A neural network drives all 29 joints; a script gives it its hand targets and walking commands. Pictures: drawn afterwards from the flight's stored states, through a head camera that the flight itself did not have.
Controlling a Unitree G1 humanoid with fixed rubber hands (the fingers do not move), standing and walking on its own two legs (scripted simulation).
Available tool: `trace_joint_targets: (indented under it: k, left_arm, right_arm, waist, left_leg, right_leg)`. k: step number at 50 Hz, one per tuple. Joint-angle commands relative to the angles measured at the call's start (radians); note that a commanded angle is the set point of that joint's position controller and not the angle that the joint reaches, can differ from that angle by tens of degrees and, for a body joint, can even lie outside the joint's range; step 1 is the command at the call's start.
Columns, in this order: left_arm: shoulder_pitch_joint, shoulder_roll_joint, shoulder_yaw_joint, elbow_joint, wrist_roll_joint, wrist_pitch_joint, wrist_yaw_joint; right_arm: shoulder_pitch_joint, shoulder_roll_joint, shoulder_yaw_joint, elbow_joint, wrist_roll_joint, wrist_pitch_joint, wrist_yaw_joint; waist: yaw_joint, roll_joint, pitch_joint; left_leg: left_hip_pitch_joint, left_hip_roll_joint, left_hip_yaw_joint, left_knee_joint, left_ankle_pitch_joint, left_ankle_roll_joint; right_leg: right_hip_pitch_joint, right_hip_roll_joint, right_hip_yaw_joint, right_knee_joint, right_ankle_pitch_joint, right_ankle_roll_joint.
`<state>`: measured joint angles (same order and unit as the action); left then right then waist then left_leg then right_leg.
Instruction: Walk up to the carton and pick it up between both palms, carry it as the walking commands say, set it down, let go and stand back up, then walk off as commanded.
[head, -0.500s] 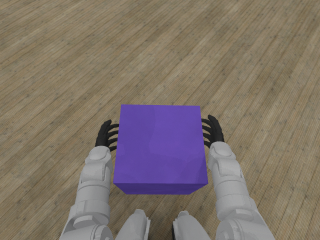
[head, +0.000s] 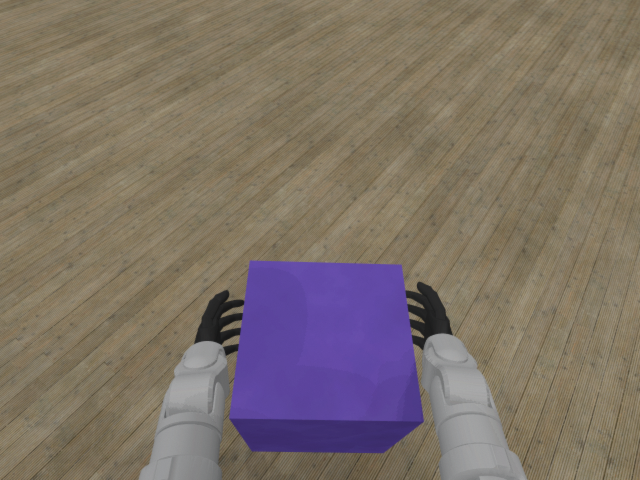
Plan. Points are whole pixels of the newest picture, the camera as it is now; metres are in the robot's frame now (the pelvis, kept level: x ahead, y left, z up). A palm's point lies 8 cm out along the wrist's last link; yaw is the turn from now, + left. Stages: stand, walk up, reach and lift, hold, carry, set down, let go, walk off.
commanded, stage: reach and lift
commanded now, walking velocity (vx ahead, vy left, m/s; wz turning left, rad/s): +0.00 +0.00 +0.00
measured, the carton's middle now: (321, 364) +0.30 +0.01 -0.10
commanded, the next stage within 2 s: hold in 1.62 s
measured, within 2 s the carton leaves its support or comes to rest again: neither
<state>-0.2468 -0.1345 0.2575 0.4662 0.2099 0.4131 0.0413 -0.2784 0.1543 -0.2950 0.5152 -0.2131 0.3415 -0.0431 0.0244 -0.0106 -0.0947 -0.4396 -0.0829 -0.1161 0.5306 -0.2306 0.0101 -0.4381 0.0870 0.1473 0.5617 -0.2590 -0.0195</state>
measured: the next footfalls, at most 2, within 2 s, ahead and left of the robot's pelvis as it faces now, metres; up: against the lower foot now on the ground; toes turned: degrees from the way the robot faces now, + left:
none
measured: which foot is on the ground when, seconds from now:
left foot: down 0.00-1.00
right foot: down 0.00-1.00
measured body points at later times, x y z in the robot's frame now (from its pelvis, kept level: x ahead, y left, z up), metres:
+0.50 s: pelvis -0.02 -0.01 +0.00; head -0.08 -0.02 +0.45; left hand +0.29 +0.16 +0.05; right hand +0.31 -0.14 +0.04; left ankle +0.01 +0.11 -0.73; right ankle +0.01 -0.11 -0.73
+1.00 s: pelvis -0.01 +0.00 +0.01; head -0.05 +0.00 +0.46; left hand +0.29 +0.15 +0.04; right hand +0.30 -0.15 +0.04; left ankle +0.01 +0.11 -0.73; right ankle +0.01 -0.11 -0.73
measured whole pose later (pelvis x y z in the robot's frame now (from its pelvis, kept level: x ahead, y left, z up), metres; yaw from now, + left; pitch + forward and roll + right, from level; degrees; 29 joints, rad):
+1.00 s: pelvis -0.01 +0.00 +0.01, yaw +0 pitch -6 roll +1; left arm -0.29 -0.16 0.24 0.29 0.27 0.76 0.01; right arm -0.32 0.15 -0.26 0.33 -0.24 0.71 -0.03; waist 0.00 0.00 0.00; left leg -0.11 -0.07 -0.10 0.42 -0.20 0.02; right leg -0.11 0.07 0.14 0.46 -0.23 -0.02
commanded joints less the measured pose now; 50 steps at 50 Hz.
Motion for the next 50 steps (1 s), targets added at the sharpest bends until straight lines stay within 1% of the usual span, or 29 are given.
trace_joint_targets:
  k: [1, 6, 7, 8, 9, 10, 11, 12, 13, 15, 16, 17, 18, 20, 22, 23, 24, 25, 26, 28, 29, 30, 31, 32, 33, 36, 40, 44, 50]
  left_arm:
    - [-0.710, -0.966, -0.563, -0.089, -0.159, -0.007, -0.235]
    - [-0.765, -1.007, -0.597, -0.140, -0.200, 0.011, -0.232]
    - [-0.833, -0.951, -0.558, -0.178, -0.191, 0.019, -0.236]
    - [-0.769, -0.891, -0.447, 0.008, -0.086, 0.051, -0.235]
    - [-0.811, -0.961, -0.500, -0.106, -0.135, 0.051, -0.231]
    - [-0.831, -1.016, -0.563, -0.109, -0.164, 0.070, -0.239]
    - [-0.853, -1.021, -0.562, -0.145, -0.179, 0.085, -0.255]
    - [-0.860, -0.972, -0.504, -0.061, -0.147, 0.113, -0.257]
    - [-0.937, -1.003, -0.551, -0.077, -0.203, 0.110, -0.259]
    - [-0.913, -0.979, -0.518, -0.103, -0.180, 0.130, -0.261]
    - [-0.952, -0.926, -0.453, -0.007, -0.173, 0.159, -0.267]
    - [-0.975, -1.017, -0.497, -0.057, -0.221, 0.146, -0.273]
    - [-0.870, -1.013, -0.527, -0.097, -0.191, 0.157, -0.273]
    - [-0.922, -1.007, -0.550, -0.141, -0.243, 0.174, -0.273]
    - [-0.939, -0.929, -0.456, -0.104, -0.183, 0.209, -0.263]
    - [-0.924, -0.928, -0.478, -0.105, -0.218, 0.220, -0.266]
    - [-0.842, -0.943, -0.479, -0.085, -0.182, 0.242, -0.274]
    - [-0.855, -0.962, -0.460, -0.046, -0.196, 0.249, -0.284]
    - [-0.783, -0.964, -0.478, -0.038, -0.193, 0.258, -0.283]
    - [-0.801, -0.999, -0.548, -0.191, -0.262, 0.253, -0.288]
    - [-0.752, -0.975, -0.536, -0.177, -0.238, 0.271, -0.282]
    - [-0.760, -1.015, -0.585, -0.257, -0.268, 0.260, -0.277]
    - [-0.719, -0.956, -0.547, -0.201, -0.229, 0.298, -0.270]
    - [-0.751, -0.930, -0.554, -0.262, -0.255, 0.284, -0.277]
    - [-0.747, -0.918, -0.531, -0.203, -0.223, 0.303, -0.275]
    - [-0.704, -0.923, -0.557, -0.261, -0.230, 0.287, -0.283]
    - [-0.859, -0.918, -0.645, -0.423, -0.272, 0.267, -0.257]
    - [-0.808, -0.983, -0.659, -0.324, -0.244, 0.277, -0.244]
    - [-0.781, -0.994, -0.585, -0.207, -0.248, 0.270, -0.240]
  right_arm:
    - [-0.524, 0.909, 0.506, 0.070, 0.085, 0.055, 0.258]
    - [-0.741, 1.003, 0.633, -0.101, 0.188, 0.063, 0.266]
    - [-0.682, 0.993, 0.612, -0.046, 0.162, 0.093, 0.261]
    - [-0.674, 0.905, 0.463, 0.091, 0.083, 0.100, 0.251]
    - [-0.682, 1.024, 0.515, 0.074, 0.116, 0.117, 0.269]
    - [-0.677, 1.009, 0.513, 0.054, 0.130, 0.128, 0.284]
    - [-0.698, 1.007, 0.517, 0.043, 0.153, 0.149, 0.295]
    - [-0.719, 0.961, 0.471, 0.105, 0.135, 0.159, 0.295]
    - [-0.662, 0.961, 0.448, 0.171, 0.124, 0.173, 0.289]
    - [-0.767, 1.012, 0.490, 0.107, 0.146, 0.193, 0.301]
    - [-0.733, 0.934, 0.376, 0.187, 0.126, 0.202, 0.307]
    - [-0.798, 0.996, 0.432, 0.116, 0.144, 0.207, 0.294]
    - [-0.784, 1.042, 0.505, 0.017, 0.197, 0.206, 0.283]
    - [-0.829, 1.070, 0.565, -0.053, 0.245, 0.217, 0.279]
    - [-0.757, 1.036, 0.476, 0.077, 0.188, 0.265, 0.276]
    - [-0.667, 1.028, 0.457, 0.099, 0.167, 0.286, 0.272]
    - [-0.723, 1.048, 0.487, 0.013, 0.185, 0.290, 0.269]
    - [-0.667, 0.995, 0.431, 0.077, 0.144, 0.311, 0.256]
    - [-0.713, 1.005, 0.459, -0.014, 0.179, 0.305, 0.260]
    - [-0.661, 1.067, 0.544, -0.086, 0.214, 0.334, 0.253]
    - [-0.612, 1.024, 0.552, -0.079, 0.239, 0.340, 0.242]
    - [-0.653, 1.063, 0.609, -0.228, 0.255, 0.333, 0.228]
    - [-0.591, 1.037, 0.580, -0.111, 0.246, 0.365, 0.219]
    - [-0.579, 1.052, 0.578, -0.152, 0.233, 0.368, 0.221]
    - [-0.548, 1.019, 0.525, -0.082, 0.201, 0.387, 0.220]
    - [-0.609, 1.048, 0.602, -0.256, 0.236, 0.379, 0.221]
    - [-0.538, 1.014, 0.607, -0.218, 0.245, 0.375, 0.245]
    - [-0.632, 0.967, 0.626, -0.232, 0.242, 0.358, 0.266]
    - [-0.629, 0.931, 0.567, -0.167, 0.199, 0.352, 0.277]
  waist:
    - [-0.011, 0.043, -0.299]
    - [0.057, -0.007, -0.419]
    - [0.052, -0.076, -0.366]
    - [0.017, 0.023, -0.184]
    - [0.041, 0.008, -0.285]
    - [-0.010, 0.029, -0.342]
    - [0.003, 0.006, -0.296]
    - [0.041, 0.086, -0.251]
    - [-0.014, 0.048, -0.199]
    - [0.020, 0.010, -0.264]
    - [-0.036, 0.051, -0.104]
    - [-0.022, -0.051, -0.229]
    - [0.026, 0.051, -0.272]
    - [0.040, -0.034, -0.322]
    - [0.035, 0.004, -0.125]
    - [-0.015, -0.076, -0.136]
    - [0.018, 0.012, -0.157]
    - [-0.043, -0.034, -0.059]
    - [-0.012, 0.005, -0.121]
    - [-0.028, -0.094, -0.234]
    - [0.034, 0.001, -0.187]
    - [-0.026, -0.067, -0.290]
    - [0.012, 0.029, -0.161]
    - [-0.015, -0.081, -0.205]
    - [-0.024, 0.003, -0.053]
    - [-0.005, -0.069, -0.149]
    - [-0.018, 0.029, -0.231]
    - [-0.002, 0.113, -0.253]
    - [-0.038, -0.055, -0.220]
  left_leg:
    - [0.277, 0.008, 0.010, -0.051, 0.207, -0.024]
    - [0.288, -0.004, 0.029, -0.084, 0.139, -0.012]
    - [0.254, 0.006, 0.022, -0.075, 0.088, 0.004]
    - [0.226, -0.004, 0.035, -0.091, -0.029, -0.010]
    - [0.284, 0.004, 0.044, -0.128, -0.020, -0.023]
    - [0.330, -0.003, 0.048, -0.129, -0.006, -0.031]
    - [0.336, 0.003, 0.039, -0.136, -0.053, -0.017]
    - [0.286, 0.001, 0.048, -0.145, -0.092, -0.027]
    - [0.335, 0.034, 0.026, -0.131, -0.106, -0.016]
    - [0.372, 0.018, 0.038, -0.153, -0.126, -0.017]
    - [0.293, 0.006, 0.067, -0.149, -0.142, -0.022]
    - [0.345, 0.017, 0.048, -0.132, -0.091, -0.008]
    - [0.352, 0.011, 0.043, -0.145, -0.001, -0.010]
    - [0.360, 0.009, 0.034, -0.120, 0.063, 0.005]
    - [0.296, 0.018, 0.030, -0.139, -0.015, 0.003]
    - [0.316, 0.017, 0.035, -0.129, 0.000, -0.002]
    - [0.333, -0.001, 0.047, -0.154, -0.003, -0.008]
    - [0.296, 0.011, 0.044, -0.148, -0.020, -0.006]
    - [0.365, 0.011, 0.049, -0.149, 0.038, -0.006]
    - [0.435, 0.019, 0.022, -0.143, 0.209, 0.005]
    - [0.375, 0.000, 0.033, -0.138, 0.234, -0.001]
    - [0.438, 0.010, 0.006, -0.135, 0.260, 0.013]
    - [0.377, -0.002, 0.034, -0.155, 0.209, 0.011]
    - [0.380, 0.008, 0.012, -0.159, 0.183, 0.013]
    - [0.347, -0.003, 0.031, -0.177, 0.122, 0.010]
    - [0.400, -0.007, 0.031, -0.182, 0.186, 0.009]
    - [0.404, 0.014, 0.022, -0.179, 0.215, -0.002]
    - [0.411, 0.008, 0.047, -0.192, 0.077, -0.009]
    - [0.446, 0.027, 0.030, -0.170, 0.107, -0.012]
  right_leg:
    - [0.138, -0.005, -0.027, -0.067, 0.172, 0.000]
    - [0.269, -0.013, -0.028, -0.064, 0.163, 0.004]
    - [0.221, -0.025, -0.028, -0.069, 0.089, 0.021]
    - [0.133, -0.037, -0.015, -0.093, -0.031, 0.005]
    - [0.214, -0.019, -0.040, -0.094, -0.038, 0.003]
    - [0.213, -0.004, -0.057, -0.091, -0.003, -0.005]
    - [0.191, 0.008, -0.064, -0.112, -0.057, -0.007]
    - [0.209, -0.020, -0.058, -0.110, -0.094, -0.024]
    - [0.165, -0.019, -0.060, -0.116, -0.124, -0.034]
    - [0.230, -0.004, -0.072, -0.121, -0.133, -0.012]
    - [0.151, -0.021, -0.064, -0.141, -0.133, -0.030]
    - [0.207, -0.010, -0.060, -0.138, -0.101, -0.018]
    - [0.295, -0.036, -0.038, -0.127, 0.021, -0.015]
    - [0.331, -0.034, -0.042, -0.126, 0.067, 0.002]
    - [0.279, -0.058, -0.027, -0.138, 0.008, 0.010]
    - [0.311, -0.057, -0.020, -0.152, 0.035, 0.024]
    - [0.355, -0.045, -0.033, -0.157, 0.034, 0.021]
    - [0.308, -0.058, -0.013, -0.179, 0.018, 0.022]
    - [0.352, -0.055, -0.028, -0.170, 0.072, 0.021]
    - [0.385, -0.027, -0.050, -0.150, 0.281, 0.040]
    - [0.422, -0.057, -0.006, -0.166, 0.364, 0.035]
    - [0.489, -0.067, 0.004, -0.144, 0.451, 0.054]
    - [0.463, -0.093, 0.028, -0.165, 0.435, 0.055]
    - [0.504, -0.078, 0.016, -0.167, 0.426, 0.068]
    - [0.428, -0.095, 0.019, -0.184, 0.367, 0.057]
    - [0.459, -0.082, 0.012, -0.191, 0.432, 0.075]
    - [0.439, -0.035, -0.034, -0.161, 0.325, 0.034]
    - [0.438, -0.042, -0.029, -0.168, 0.162, 0.017]
    - [0.364, -0.015, -0.052, -0.176, 0.136, 0.015]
